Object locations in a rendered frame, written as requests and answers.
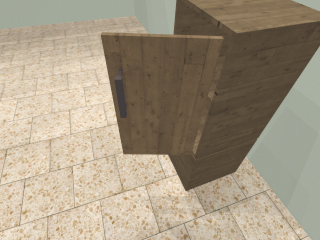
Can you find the handle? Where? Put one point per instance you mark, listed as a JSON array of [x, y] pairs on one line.
[[120, 94]]

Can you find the cupboard door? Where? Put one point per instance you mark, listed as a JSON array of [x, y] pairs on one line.
[[166, 81]]

